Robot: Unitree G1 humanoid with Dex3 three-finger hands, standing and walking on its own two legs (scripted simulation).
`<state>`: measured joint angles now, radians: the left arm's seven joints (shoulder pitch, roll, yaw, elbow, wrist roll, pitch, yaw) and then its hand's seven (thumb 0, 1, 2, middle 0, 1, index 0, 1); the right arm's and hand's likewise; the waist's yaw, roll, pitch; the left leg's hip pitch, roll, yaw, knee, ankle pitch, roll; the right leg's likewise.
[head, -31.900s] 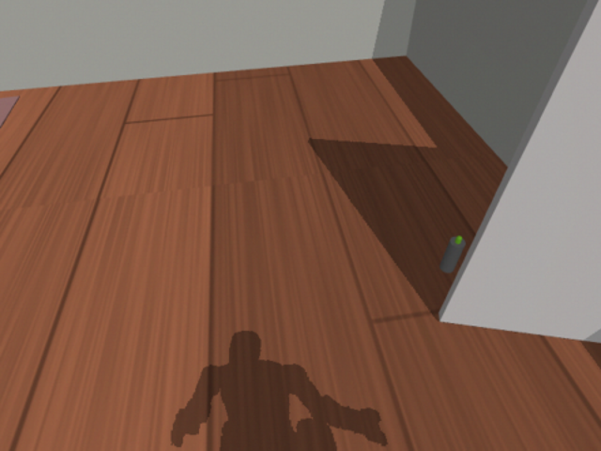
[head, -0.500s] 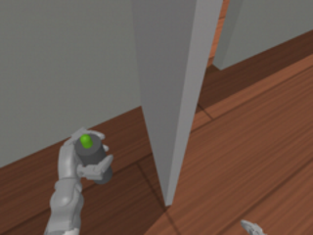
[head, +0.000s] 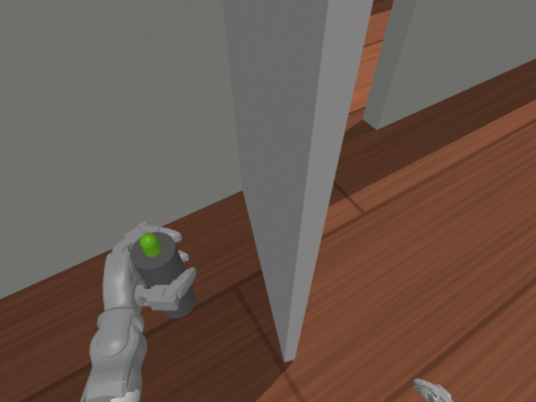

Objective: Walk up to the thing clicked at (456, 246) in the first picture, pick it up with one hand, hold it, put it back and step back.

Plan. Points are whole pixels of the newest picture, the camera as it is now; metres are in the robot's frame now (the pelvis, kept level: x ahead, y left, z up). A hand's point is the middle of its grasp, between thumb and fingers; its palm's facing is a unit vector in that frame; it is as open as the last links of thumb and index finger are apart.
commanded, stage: hold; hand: left
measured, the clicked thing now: (165, 274) +0.33 +0.17 +0.02
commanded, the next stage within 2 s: none
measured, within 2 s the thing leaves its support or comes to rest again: neither
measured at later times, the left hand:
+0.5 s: hand (161, 270) +0.32 +0.17 +0.05, palm faces +0.12 -0.99 -0.02, open 8.2 cm
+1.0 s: hand (160, 276) +0.31 +0.17 +0.05, palm faces +0.11 -0.99 -0.02, open 8.2 cm
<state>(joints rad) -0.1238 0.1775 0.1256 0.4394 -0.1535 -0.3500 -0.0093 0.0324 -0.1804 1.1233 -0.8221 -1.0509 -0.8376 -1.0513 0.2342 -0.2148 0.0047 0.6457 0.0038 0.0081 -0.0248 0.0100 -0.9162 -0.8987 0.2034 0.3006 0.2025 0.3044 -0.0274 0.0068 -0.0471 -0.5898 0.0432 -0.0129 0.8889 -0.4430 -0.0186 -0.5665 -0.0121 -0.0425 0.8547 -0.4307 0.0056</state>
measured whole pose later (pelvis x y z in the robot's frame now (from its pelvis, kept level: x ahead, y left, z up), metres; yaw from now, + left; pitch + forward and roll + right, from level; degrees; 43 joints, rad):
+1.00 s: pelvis -0.01 +0.01 +0.01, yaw +0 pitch +5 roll -1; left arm -0.12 0.18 0.11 0.45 -0.15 -0.36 -0.01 0.03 -0.18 1.12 -0.82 -1.05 -0.84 -1.05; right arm 0.22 -0.21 0.00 0.66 0.01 -0.01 -0.01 0.01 -0.91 -0.90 0.20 0.30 0.20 0.30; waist -0.02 0.01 -0.02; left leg -0.51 0.03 0.00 0.82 -0.40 -0.01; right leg -0.49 -0.02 -0.04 0.78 -0.38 0.01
